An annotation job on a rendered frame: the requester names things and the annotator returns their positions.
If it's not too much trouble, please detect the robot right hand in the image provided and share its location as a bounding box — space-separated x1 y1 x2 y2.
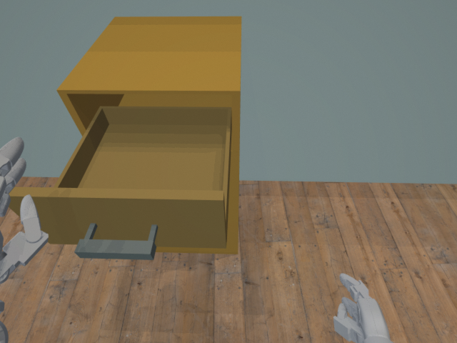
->
333 273 391 343

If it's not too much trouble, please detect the robot left hand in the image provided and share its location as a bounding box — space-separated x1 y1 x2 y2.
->
0 137 49 284

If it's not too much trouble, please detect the handle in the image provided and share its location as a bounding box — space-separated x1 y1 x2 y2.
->
74 223 158 260

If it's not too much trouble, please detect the drawer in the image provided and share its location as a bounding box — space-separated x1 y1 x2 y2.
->
9 106 232 249

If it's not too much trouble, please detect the cabinet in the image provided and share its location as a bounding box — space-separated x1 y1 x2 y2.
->
57 16 241 254

